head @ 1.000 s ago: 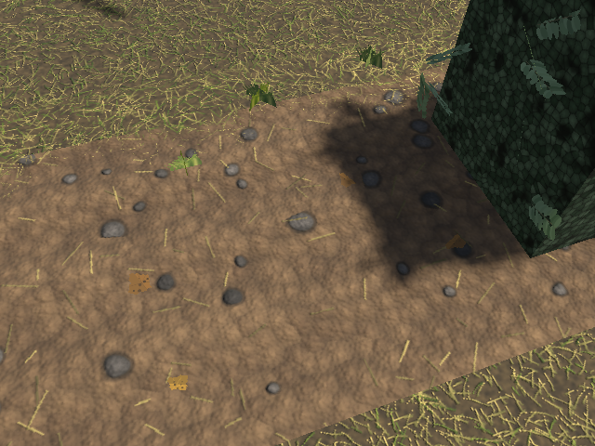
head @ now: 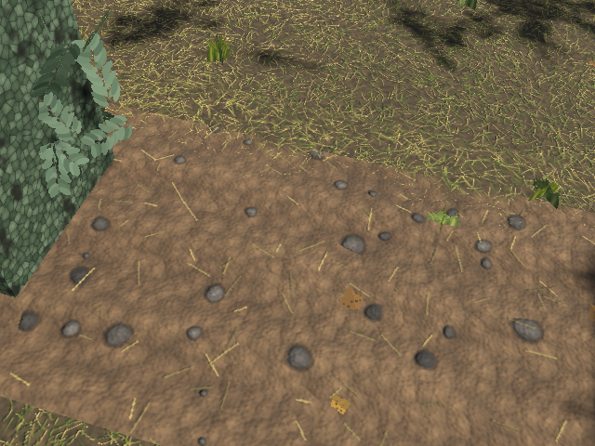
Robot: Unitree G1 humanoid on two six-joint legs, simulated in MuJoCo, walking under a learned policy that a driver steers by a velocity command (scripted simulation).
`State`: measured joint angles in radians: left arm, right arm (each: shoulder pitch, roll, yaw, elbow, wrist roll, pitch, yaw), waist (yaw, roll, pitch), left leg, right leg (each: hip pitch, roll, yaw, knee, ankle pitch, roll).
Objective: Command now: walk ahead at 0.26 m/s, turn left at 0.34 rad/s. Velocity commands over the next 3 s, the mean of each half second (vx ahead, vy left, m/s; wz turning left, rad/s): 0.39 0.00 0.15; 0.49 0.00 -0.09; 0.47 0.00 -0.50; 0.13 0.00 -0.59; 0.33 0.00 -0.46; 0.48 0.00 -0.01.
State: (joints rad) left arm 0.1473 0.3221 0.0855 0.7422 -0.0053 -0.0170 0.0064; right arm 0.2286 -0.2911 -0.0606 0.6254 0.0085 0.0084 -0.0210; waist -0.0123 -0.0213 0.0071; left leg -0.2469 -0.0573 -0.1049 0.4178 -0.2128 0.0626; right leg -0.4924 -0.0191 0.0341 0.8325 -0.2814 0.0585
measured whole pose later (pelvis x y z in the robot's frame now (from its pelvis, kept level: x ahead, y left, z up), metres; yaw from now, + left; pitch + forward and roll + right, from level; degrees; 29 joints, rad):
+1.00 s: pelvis +0.44 +0.04 +0.00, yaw -2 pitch +1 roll +2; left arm 0.16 0.30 0.05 0.73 -0.02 -0.06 -0.01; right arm 0.33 -0.28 -0.05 0.81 -0.01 -0.10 0.01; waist -0.06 -0.05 0.02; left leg 0.00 -0.07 0.11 0.21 -0.22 0.06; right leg -0.71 -0.10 0.07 0.78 0.06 0.01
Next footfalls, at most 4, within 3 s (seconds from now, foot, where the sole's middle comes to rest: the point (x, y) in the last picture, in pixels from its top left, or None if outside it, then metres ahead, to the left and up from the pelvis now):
0.18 right None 0.11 -0.14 -0.78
0.64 left None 0.42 0.13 -0.78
1.18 right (333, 343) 0.73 -0.10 -0.78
1.64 left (287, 247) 1.02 0.01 -0.78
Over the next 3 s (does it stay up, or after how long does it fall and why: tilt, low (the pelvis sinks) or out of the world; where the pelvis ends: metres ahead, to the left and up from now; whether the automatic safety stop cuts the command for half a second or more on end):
stays up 1.16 -0.35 -0.01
